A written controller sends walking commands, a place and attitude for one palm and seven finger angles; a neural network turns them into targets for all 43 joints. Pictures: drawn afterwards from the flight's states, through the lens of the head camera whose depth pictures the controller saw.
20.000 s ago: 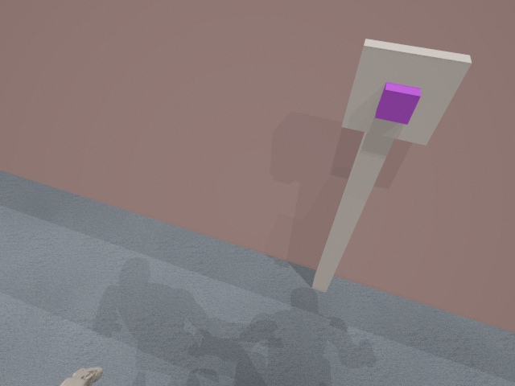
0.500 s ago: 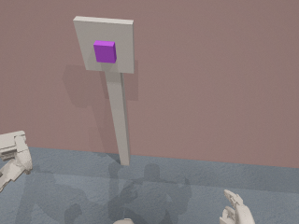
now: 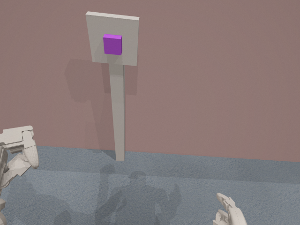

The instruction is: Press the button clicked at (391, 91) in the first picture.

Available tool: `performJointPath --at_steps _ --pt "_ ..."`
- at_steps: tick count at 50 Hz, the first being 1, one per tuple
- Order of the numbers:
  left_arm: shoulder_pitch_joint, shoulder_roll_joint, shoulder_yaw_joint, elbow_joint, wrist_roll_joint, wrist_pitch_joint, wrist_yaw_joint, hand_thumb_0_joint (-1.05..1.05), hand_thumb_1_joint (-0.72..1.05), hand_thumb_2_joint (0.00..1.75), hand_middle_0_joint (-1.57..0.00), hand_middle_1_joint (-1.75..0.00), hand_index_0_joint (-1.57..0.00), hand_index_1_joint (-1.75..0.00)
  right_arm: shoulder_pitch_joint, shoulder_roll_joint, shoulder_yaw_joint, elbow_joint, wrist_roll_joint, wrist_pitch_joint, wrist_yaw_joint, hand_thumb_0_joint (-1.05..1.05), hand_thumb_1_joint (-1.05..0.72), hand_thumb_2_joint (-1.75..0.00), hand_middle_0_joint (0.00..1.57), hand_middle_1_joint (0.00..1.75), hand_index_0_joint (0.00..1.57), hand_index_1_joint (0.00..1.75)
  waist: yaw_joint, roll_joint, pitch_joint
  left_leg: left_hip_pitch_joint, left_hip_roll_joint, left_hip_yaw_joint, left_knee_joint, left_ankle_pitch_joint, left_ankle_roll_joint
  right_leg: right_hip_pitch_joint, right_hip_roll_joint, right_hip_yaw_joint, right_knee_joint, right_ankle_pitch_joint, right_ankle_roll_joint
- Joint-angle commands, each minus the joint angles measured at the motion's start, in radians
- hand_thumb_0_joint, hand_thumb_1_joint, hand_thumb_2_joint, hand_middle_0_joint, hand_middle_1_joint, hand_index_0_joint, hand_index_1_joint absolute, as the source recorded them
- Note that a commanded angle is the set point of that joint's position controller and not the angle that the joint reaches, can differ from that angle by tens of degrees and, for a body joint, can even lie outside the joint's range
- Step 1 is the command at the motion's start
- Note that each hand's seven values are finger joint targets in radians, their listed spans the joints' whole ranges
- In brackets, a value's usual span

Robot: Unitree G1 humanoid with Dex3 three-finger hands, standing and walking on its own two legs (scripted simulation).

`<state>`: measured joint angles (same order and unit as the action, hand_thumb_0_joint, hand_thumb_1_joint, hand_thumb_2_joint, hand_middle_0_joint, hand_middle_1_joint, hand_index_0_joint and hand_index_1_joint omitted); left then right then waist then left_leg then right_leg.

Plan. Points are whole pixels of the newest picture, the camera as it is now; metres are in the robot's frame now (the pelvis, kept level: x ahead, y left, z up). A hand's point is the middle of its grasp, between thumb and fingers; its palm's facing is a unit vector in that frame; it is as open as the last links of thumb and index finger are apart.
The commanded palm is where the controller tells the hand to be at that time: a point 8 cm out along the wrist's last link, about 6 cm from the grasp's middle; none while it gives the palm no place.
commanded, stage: stop stepping back and stand still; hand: left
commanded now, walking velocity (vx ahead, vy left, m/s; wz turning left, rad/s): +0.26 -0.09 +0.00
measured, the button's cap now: (113, 44) +0.65 +0.21 +0.16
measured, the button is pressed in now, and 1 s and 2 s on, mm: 0 0 0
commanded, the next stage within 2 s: let the arm hang, fingers relaxed in 1.20 s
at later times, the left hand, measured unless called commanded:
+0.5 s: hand out of the picture +0.10 +0.28 +0.17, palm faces +0.43 -0.85 -0.30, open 3.1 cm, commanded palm +0.03 +0.31 +0.19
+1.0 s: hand out of the picture +0.12 +0.27 +0.18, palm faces +0.41 -0.81 -0.42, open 3.1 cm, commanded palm +0.05 +0.31 +0.19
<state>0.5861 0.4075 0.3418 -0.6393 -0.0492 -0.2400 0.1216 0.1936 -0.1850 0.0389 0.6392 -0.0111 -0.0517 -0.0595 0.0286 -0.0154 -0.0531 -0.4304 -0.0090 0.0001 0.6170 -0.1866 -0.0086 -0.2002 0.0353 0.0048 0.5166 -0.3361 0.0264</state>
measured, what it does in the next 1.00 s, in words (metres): steps on the spot: left foot, then right foot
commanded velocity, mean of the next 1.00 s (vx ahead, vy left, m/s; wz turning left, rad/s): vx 0.12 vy -0.03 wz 0.00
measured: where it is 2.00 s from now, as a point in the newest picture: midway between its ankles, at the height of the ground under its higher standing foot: outside the picture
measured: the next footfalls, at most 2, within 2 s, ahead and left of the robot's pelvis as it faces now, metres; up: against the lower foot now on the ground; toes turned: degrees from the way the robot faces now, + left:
left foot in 0.44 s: -0.01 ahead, +0.15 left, +0.00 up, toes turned +3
right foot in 0.70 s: -0.05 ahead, -0.08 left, +0.00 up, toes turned -3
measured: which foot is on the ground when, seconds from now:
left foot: down 0.00-0.24, up 0.26-0.42, down 0.44-1.00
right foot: down 0.00-0.44, up 0.46-0.68, down 0.70-1.00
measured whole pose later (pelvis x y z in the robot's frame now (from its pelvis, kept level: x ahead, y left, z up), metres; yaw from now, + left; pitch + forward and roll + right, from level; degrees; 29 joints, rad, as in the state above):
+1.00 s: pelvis -0.07 +0.03 +0.01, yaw +1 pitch -1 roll +0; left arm 0.58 0.37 0.36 -0.57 -0.02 -0.22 0.15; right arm 0.20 -0.21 0.00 0.62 0.00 -0.11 -0.08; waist 0.01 -0.03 0.02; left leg -0.28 0.01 0.04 0.54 -0.25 0.01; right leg -0.21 -0.02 -0.07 0.55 -0.33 -0.01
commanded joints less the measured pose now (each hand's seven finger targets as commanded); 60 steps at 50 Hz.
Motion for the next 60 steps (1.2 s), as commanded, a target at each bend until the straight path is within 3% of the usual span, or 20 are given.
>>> performJointPath --at_steps 1,3,9,13,15,20,21,22,24,26,28,32,33,34,35,36,42,47,53,60 --pt "-0.020 0.154 0.136 -0.129 -0.017 -0.041 0.018 0.00 0.90 0.90 -1.30 -1.50 -1.30 -1.50 -0.063 -0.159 -0.077 -0.189 0.014 -0.089 -0.016 0.00 -0.90 -0.90 0.20 0.30 0.20 0.30 -0.020 0.199 -0.121 0.329 0.248 -0.272 -0.320 0.398 0.091 -0.148 0.014 0.016 0.170 -0.109 -0.023" --pt "-0.020 0.165 0.165 -0.238 -0.021 -0.043 0.024 0.00 0.90 0.90 -1.30 -1.50 -1.30 -1.50 -0.070 -0.133 -0.079 -0.194 -0.003 -0.111 -0.004 0.00 -0.90 -0.90 0.20 0.30 0.20 0.30 -0.024 0.268 -0.158 0.229 0.288 -0.446 -0.522 -0.296 0.053 -0.105 0.028 0.068 0.322 -0.207 -0.026" --pt "0.146 0.118 0.114 -0.181 0.008 0.015 0.036 0.00 0.90 0.90 -1.30 -1.50 -1.30 -1.50 -0.062 -0.133 -0.076 -0.210 0.000 -0.081 0.001 0.00 -0.90 -0.90 0.20 0.30 0.20 0.30 -0.023 0.246 -0.037 -0.072 0.102 -0.105 -0.504 -0.438 -0.061 0.230 0.070 -0.113 -0.092 -0.123 -0.063" --pt "-0.057 0.198 0.169 -0.230 -0.003 0.020 0.035 0.00 0.90 0.90 -1.30 -1.50 -1.30 -1.50 -0.062 -0.146 -0.090 -0.164 -0.014 -0.036 -0.011 0.00 -0.90 -0.90 0.20 0.30 0.20 0.30 -0.036 -0.161 -0.025 0.051 -0.006 -0.011 0.415 -0.143 -0.017 -0.260 -0.380 0.292 -0.365 -0.339 -0.258" --pt "-0.114 0.145 0.127 -0.136 0.005 0.021 0.044 0.00 0.90 0.90 -1.30 -1.50 -1.30 -1.50 -0.047 -0.146 -0.088 -0.167 -0.001 -0.051 -0.019 0.00 -0.90 -0.90 0.20 0.30 0.20 0.30 -0.065 -0.162 0.054 -0.029 0.040 -0.047 0.480 -0.185 0.002 -0.323 -0.355 0.283 -0.367 -0.489 -0.222" --pt "-0.196 0.099 0.051 -0.114 0.031 0.011 0.062 0.00 0.90 0.90 -1.30 -1.50 -1.30 -1.50 -0.076 -0.144 -0.074 -0.145 -0.002 -0.092 -0.053 0.00 -0.90 -0.90 0.20 0.30 0.20 0.30 -0.061 0.002 0.083 0.192 0.045 0.071 -0.117 -0.227 0.043 -0.250 -0.217 0.029 -0.135 -0.385 -0.148" --pt "-0.213 0.108 0.057 -0.165 0.029 0.001 0.064 0.00 0.90 0.90 -1.30 -1.50 -1.30 -1.50 -0.062 -0.171 -0.077 -0.156 -0.003 -0.105 -0.055 0.00 -0.90 -0.90 0.20 0.30 0.20 0.30 -0.061 0.188 0.091 0.215 0.108 -0.096 -0.282 -0.350 0.080 -0.272 -0.131 -0.002 0.078 -0.307 -0.107" --pt "-0.206 0.112 0.072 -0.218 0.030 -0.019 0.070 0.00 0.90 0.90 -1.30 -1.50 -1.30 -1.50 -0.040 -0.174 -0.077 -0.171 -0.002 -0.116 -0.047 0.00 -0.90 -0.90 0.20 0.30 0.20 0.30 -0.062 0.400 0.096 0.277 0.294 -0.439 -0.402 -0.406 0.163 -0.394 -0.012 -0.092 0.323 -0.252 -0.042" --pt "-0.129 0.170 0.145 -0.218 0.037 -0.035 0.061 0.00 0.90 0.90 -1.30 -1.50 -1.30 -1.50 -0.051 -0.134 -0.080 -0.162 -0.008 -0.136 -0.017 0.00 -0.90 -0.90 0.20 0.30 0.20 0.30 -0.058 0.276 0.076 0.137 0.359 -0.618 -0.519 -0.585 0.219 -0.389 -0.036 0.027 0.598 -0.166 -0.040" --pt "0.001 0.162 0.165 -0.216 0.034 -0.034 0.054 0.00 0.90 0.90 -1.30 -1.50 -1.30 -1.50 -0.074 -0.123 -0.081 -0.169 -0.001 -0.136 0.004 0.00 -0.90 -0.90 0.20 0.30 0.20 0.30 -0.034 0.175 0.076 0.037 0.322 -0.438 -0.476 -0.504 0.204 -0.296 -0.067 0.019 0.531 -0.093 -0.040" --pt "0.084 0.112 0.132 -0.196 0.030 -0.031 0.052 0.00 0.90 0.90 -1.30 -1.50 -1.30 -1.50 -0.072 -0.129 -0.077 -0.166 0.000 -0.124 0.012 0.00 -0.90 -0.90 0.20 0.30 0.20 0.30 -0.028 0.240 0.059 -0.067 0.241 -0.217 -0.452 -0.448 0.144 -0.091 -0.031 -0.086 0.319 -0.080 -0.039" --pt "0.073 0.113 0.126 -0.120 0.032 -0.012 0.053 0.00 0.90 0.90 -1.30 -1.50 -1.30 -1.50 -0.042 -0.134 -0.079 -0.172 -0.002 -0.091 -0.005 0.00 -0.90 -0.90 0.20 0.30 0.20 0.30 -0.035 0.184 0.025 -0.148 0.153 -0.094 -0.296 -0.448 0.079 0.188 0.007 -0.141 -0.033 -0.115 -0.051" --pt "0.039 0.122 0.128 -0.118 0.033 -0.011 0.051 0.00 0.90 0.90 -1.30 -1.50 -1.30 -1.50 -0.044 -0.129 -0.082 -0.172 -0.002 -0.084 -0.010 0.00 -0.90 -0.90 0.20 0.30 0.20 0.30 -0.036 0.093 0.029 -0.155 0.107 -0.048 -0.147 -0.377 0.062 0.189 -0.053 -0.043 -0.133 -0.122 -0.079" --pt "0.018 0.156 0.153 -0.099 0.030 -0.010 0.050 0.00 0.90 0.90 -1.30 -1.50 -1.30 -1.50 -0.038 -0.118 -0.086 -0.172 -0.003 -0.073 -0.012 0.00 -0.90 -0.90 0.20 0.30 0.20 0.30 -0.041 -0.104 0.036 -0.192 0.046 0.000 0.108 -0.290 0.039 0.136 -0.222 0.252 -0.259 -0.204 -0.157" --pt "0.004 0.163 0.174 -0.072 0.012 -0.010 0.051 0.00 0.90 0.90 -1.30 -1.50 -1.30 -1.50 -0.039 -0.125 -0.082 -0.165 -0.009 -0.072 -0.012 0.00 -0.90 -0.90 0.20 0.30 0.20 0.30 -0.038 -0.150 0.056 -0.192 0.017 0.004 0.283 -0.233 0.025 0.054 -0.363 0.435 -0.343 -0.108 -0.218" --pt "-0.078 0.163 0.164 -0.118 0.014 -0.026 0.058 0.00 0.90 0.90 -1.30 -1.50 -1.30 -1.50 -0.033 -0.119 -0.082 -0.153 0.000 -0.086 -0.008 0.00 -0.90 -0.90 0.20 0.30 0.20 0.30 -0.046 -0.157 -0.011 -0.181 0.028 -0.019 0.362 -0.243 0.014 0.085 -0.392 0.428 -0.310 -0.067 -0.237" --pt "-0.072 0.110 0.109 -0.136 0.025 -0.044 0.062 0.00 0.90 0.90 -1.30 -1.50 -1.30 -1.50 -0.075 -0.115 -0.069 -0.138 0.000 -0.106 -0.031 0.00 -0.90 -0.90 0.20 0.30 0.20 0.30 -0.045 -0.057 0.037 0.205 0.037 0.035 -0.123 -0.045 0.035 -0.088 -0.225 0.074 -0.165 0.055 -0.118" --pt "-0.031 0.119 0.125 -0.162 0.028 -0.055 0.051 0.00 0.90 0.90 -1.30 -1.50 -1.30 -1.50 -0.069 -0.125 -0.071 -0.169 0.007 -0.117 -0.026 0.00 -0.90 -0.90 0.20 0.30 0.20 0.30 -0.026 0.221 0.014 0.186 0.201 -0.214 -0.297 0.168 0.094 -0.027 -0.047 -0.049 0.046 0.078 -0.012" --pt "0.090 0.107 0.140 -0.127 0.011 -0.050 0.041 0.00 0.90 0.90 -1.30 -1.50 -1.30 -1.50 -0.052 -0.131 -0.084 -0.196 0.018 -0.104 -0.002 0.00 -0.90 -0.90 0.20 0.30 0.20 0.30 -0.034 0.044 -0.100 0.208 0.102 -0.038 -0.142 0.311 0.031 0.116 -0.103 0.010 -0.080 0.435 -0.037" --pt "0.069 0.130 0.146 -0.141 -0.003 -0.036 0.041 0.00 0.90 0.90 -1.30 -1.50 -1.30 -1.50 -0.074 -0.130 -0.080 -0.216 0.017 -0.077 -0.012 0.00 -0.90 -0.90 0.20 0.30 0.20 0.30 -0.034 0.046 -0.095 0.246 0.090 -0.017 -0.149 0.307 0.024 0.082 -0.109 0.011 -0.101 0.473 -0.032"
